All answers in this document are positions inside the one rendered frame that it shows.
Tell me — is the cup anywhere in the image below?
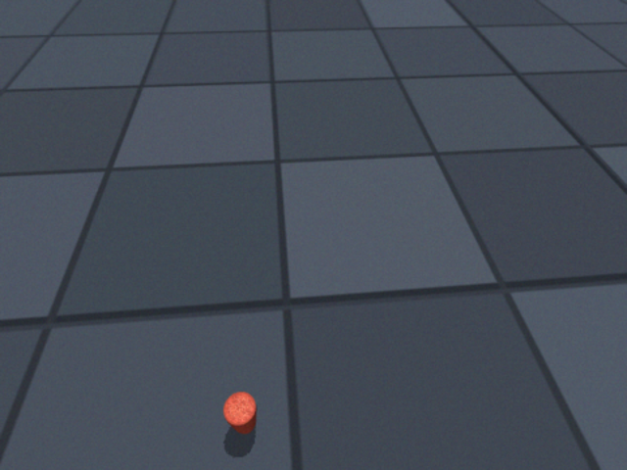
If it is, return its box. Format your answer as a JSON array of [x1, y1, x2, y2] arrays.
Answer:
[[223, 392, 257, 434]]

